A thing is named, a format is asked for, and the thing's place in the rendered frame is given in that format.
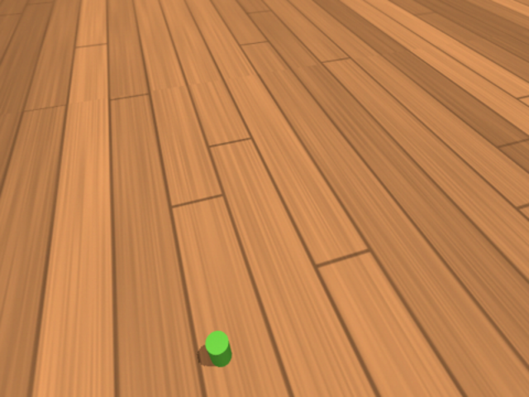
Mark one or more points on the can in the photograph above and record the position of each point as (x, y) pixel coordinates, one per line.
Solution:
(218, 348)

